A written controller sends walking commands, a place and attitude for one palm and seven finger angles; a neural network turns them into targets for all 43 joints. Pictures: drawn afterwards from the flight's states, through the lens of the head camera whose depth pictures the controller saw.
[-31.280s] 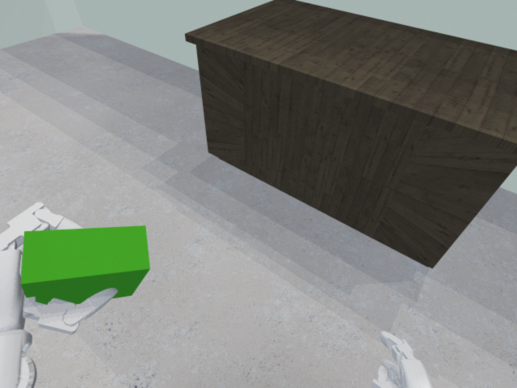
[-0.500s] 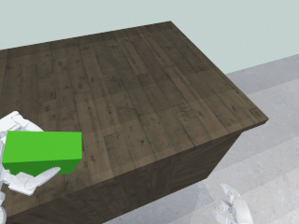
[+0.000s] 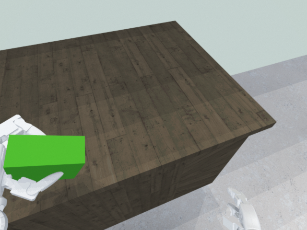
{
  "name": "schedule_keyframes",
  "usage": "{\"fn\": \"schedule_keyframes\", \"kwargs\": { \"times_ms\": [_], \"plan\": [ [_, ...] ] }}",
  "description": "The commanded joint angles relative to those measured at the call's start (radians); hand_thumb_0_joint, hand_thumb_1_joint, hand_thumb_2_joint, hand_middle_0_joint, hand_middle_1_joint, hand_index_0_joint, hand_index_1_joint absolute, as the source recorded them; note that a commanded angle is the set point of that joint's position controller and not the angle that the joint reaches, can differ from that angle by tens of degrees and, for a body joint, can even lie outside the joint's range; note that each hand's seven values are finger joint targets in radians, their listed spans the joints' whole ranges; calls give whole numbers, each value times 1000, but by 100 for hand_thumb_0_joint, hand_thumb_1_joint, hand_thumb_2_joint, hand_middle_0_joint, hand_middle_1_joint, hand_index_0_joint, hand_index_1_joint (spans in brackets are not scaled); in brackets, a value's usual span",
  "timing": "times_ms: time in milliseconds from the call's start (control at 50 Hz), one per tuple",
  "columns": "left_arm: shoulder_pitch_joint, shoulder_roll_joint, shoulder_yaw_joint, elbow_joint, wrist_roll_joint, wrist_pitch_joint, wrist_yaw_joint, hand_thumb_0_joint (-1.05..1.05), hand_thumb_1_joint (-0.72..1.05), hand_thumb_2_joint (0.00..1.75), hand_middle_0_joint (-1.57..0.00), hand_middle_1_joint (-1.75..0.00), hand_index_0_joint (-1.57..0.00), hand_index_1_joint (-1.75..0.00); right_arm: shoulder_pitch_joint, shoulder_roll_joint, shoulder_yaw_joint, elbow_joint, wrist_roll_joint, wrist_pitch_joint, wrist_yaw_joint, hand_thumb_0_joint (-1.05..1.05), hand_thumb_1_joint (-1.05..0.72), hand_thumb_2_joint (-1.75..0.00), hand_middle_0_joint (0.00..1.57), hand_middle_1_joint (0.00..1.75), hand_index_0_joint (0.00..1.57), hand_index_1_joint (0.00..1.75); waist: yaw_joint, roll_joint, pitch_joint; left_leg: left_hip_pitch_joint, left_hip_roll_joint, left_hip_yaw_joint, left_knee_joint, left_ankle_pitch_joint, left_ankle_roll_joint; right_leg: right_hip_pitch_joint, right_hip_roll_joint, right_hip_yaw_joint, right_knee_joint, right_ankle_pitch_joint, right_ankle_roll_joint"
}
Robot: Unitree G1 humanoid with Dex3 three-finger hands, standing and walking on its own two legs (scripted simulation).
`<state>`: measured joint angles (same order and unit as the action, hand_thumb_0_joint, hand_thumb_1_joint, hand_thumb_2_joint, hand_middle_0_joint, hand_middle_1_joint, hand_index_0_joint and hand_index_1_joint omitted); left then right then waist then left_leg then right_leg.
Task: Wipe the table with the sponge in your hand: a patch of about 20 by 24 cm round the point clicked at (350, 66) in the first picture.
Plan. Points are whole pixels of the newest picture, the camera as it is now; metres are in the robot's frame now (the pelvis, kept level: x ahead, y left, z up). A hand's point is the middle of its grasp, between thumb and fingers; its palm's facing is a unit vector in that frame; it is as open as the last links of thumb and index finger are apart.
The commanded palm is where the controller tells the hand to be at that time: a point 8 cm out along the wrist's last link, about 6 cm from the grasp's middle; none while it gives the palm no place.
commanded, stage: shuffle to correct the standing spot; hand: left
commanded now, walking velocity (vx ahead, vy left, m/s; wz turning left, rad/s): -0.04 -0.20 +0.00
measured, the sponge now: (58, 160) +0.23 +0.20 +0.13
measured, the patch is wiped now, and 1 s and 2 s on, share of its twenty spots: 0.00 0.00 0.00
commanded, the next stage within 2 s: come to a stop and stand still in 0.22 s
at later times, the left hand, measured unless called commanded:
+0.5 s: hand out of the picture +0.23 +0.29 +0.19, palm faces +0.42 -0.78 -0.46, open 9.7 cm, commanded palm +0.15 +0.28 +0.18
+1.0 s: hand out of the picture +0.19 +0.33 +0.17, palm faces +0.38 -0.85 -0.35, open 9.7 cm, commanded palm +0.13 +0.36 +0.18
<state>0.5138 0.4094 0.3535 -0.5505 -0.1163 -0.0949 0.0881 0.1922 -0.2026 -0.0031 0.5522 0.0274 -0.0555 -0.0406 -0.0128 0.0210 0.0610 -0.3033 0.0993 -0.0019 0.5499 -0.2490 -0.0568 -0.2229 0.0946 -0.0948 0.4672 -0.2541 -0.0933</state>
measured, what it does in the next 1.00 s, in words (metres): shifts its weight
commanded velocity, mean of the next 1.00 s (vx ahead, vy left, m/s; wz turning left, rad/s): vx -0.02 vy -0.06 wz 0.00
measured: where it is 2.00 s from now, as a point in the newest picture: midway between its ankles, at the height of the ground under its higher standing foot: outside the picture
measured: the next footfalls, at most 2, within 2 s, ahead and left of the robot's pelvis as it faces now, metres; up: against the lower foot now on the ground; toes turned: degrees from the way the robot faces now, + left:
none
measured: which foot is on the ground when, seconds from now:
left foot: down 0.00-1.00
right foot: down 0.00-1.00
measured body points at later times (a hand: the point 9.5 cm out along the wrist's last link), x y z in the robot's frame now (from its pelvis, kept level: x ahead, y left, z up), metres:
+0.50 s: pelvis -0.02 +0.00 +0.00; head +0.02 +0.01 +0.45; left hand +0.20 +0.33 +0.21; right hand +0.15 -0.24 -0.08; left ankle +0.02 +0.15 -0.73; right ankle +0.00 -0.06 -0.73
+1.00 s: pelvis -0.04 +0.08 +0.00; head -0.03 +0.11 +0.45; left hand +0.16 +0.37 +0.19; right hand +0.13 -0.12 -0.07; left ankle +0.02 +0.15 -0.73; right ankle +0.00 -0.06 -0.73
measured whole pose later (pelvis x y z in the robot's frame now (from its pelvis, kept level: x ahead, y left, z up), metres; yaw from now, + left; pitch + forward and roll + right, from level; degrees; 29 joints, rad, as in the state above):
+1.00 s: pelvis -0.04 +0.08 +0.00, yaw -1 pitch -3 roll -2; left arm 0.36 0.35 0.36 -0.44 -0.01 -0.23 0.09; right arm 0.23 -0.16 0.05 0.59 0.01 -0.19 -0.01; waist 0.03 -0.02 0.07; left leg -0.28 -0.04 0.03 0.50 -0.18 0.07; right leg -0.23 0.01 0.00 0.46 -0.22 0.01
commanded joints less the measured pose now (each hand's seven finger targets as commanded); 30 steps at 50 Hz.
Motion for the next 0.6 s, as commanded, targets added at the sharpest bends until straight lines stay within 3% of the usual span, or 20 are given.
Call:
{"fn": "schedule_keyframes", "kwargs": {
  "times_ms": [0,20,80,100,200,220,240,320,340,360,380,400,420,440,480,500,540,560,580],
  "plan": [
    [-54,188,151,-243,-10,-71,33,0,10,130,-120,-160,-120,-160,-91,-117,-44,-157,5,-50,-12,0,-90,-90,20,30,20,30,-2,58,-175,110,62,-72,-50,127,83,5,-176,157,-100,209,47],
    [-54,169,139,-229,-6,-75,32,0,10,130,-120,-160,-120,-160,-80,-120,-38,-151,-4,-47,-11,0,-90,-90,20,30,20,30,-1,51,-169,83,68,-77,-56,127,89,16,-164,135,-99,195,54],
    [-55,170,146,-201,-5,-66,31,0,10,130,-120,-160,-120,-160,-75,-122,-49,-154,1,-48,-9,0,-90,-90,20,30,20,30,1,29,-161,74,58,-65,-31,100,82,14,-177,163,-113,199,59],
    [-54,169,138,-214,-9,-65,34,0,10,130,-120,-160,-120,-160,-85,-119,-45,-151,7,-47,-10,0,-90,-90,20,30,20,30,-3,42,-172,97,50,-67,-38,112,80,11,-183,165,-106,206,42],
    [-43,175,142,-224,-10,-67,33,0,10,130,-120,-160,-120,-160,-89,-120,-44,-155,5,-47,-9,0,-90,-90,20,30,20,30,-1,61,-186,111,65,-77,-45,181,84,20,-179,150,-89,242,48],
    [-51,154,123,-226,-6,-73,31,0,10,130,-120,-160,-120,-160,-83,-121,-39,-152,-2,-45,-7,0,-90,-90,20,30,20,30,0,61,-176,89,70,-82,-52,184,88,24,-165,130,-89,229,54],
    [-50,180,149,-221,-5,-71,32,0,10,130,-120,-160,-120,-160,-85,-124,-47,-159,0,-48,-9,0,-90,-90,20,30,20,30,5,55,-176,83,77,-85,-52,193,86,34,-167,136,-90,236,65],
    [-53,159,130,-227,-6,-77,34,0,10,130,-120,-160,-120,-160,-85,-120,-36,-153,0,-48,-7,0,-90,-90,20,30,20,30,2,73,-173,79,63,-78,-60,142,85,35,-168,136,-103,203,57],
    [-1004,925,711,-309,160,-187,-4,0,10,130,-120,-160,-120,-160,171,-159,-109,-26,-49,-141,-27,0,-90,-90,20,30,20,30,47,-229,-44,-55,-10,129,21,141,69,13,-158,160,-219,455,222],
    [-538,354,330,183,70,-138,-49,0,10,130,-120,-160,-120,-160,35,-92,-81,-66,-33,-144,-21,0,-90,-90,20,30,20,30,46,-200,-183,-20,-112,79,19,142,81,90,-216,213,-113,540,97],
    [-279,333,310,123,45,-149,-37,0,10,130,-120,-160,-120,-160,34,-132,-92,-137,-16,-145,-10,0,-90,-90,20,30,20,30,88,-145,-147,-40,-81,90,72,98,54,110,-239,274,-114,700,137],
    [-184,166,172,183,38,-137,-38,0,10,130,-120,-160,-120,-160,8,-136,-84,-135,1,-151,6,0,-90,-90,20,30,20,30,70,27,-183,33,-70,105,17,142,68,140,-252,259,-31,757,104],
    [-203,165,145,62,34,-157,-46,0,10,130,-120,-160,-120,-160,32,-150,-83,-141,-6,-147,10,0,-90,-90,20,30,20,30,62,94,-215,75,-47,86,-33,193,90,121,-233,212,11,671,144],
    [-177,145,125,-8,25,-171,-45,0,10,130,-120,-160,-120,-160,23,-149,-77,-140,-6,-151,19,0,-90,-90,20,30,20,30,62,124,-241,112,-8,55,-58,264,106,98,-206,170,53,566,174],
    [-131,92,68,-109,26,-179,-38,0,10,130,-120,-160,-120,-160,-30,-140,-67,-156,-2,-156,39,0,-90,-90,20,30,20,30,72,114,-251,106,54,6,-57,294,135,72,-168,146,90,340,202],
    [-94,44,29,-138,25,-172,-26,0,10,130,-120,-160,-120,-160,-70,-121,-52,-157,10,-164,46,0,-90,-90,20,30,20,30,67,101,-242,121,56,4,-62,281,138,63,-149,128,81,289,192],
    [-111,133,106,-173,42,-171,-5,0,10,130,-120,-160,-120,-160,-55,-124,-55,-165,0,-168,39,0,-90,-90,20,30,20,30,63,-56,-210,20,4,19,-26,105,103,88,-164,148,-11,186,160],
    [-120,169,143,-171,42,-173,4,0,10,130,-120,-160,-120,-160,-59,-118,-51,-165,-1,-169,31,0,-90,-90,20,30,20,30,59,-166,-182,26,-43,29,11,-15,85,30,-189,199,-102,79,137],
    [-131,191,170,-171,39,-176,12,0,10,130,-120,-160,-120,-160,-57,-112,-48,-160,-4,-168,21,0,-90,-90,20,30,20,30,49,-235,-150,40,-81,26,61,-73,76,-46,-225,257,-185,-61,103]
  ]
}}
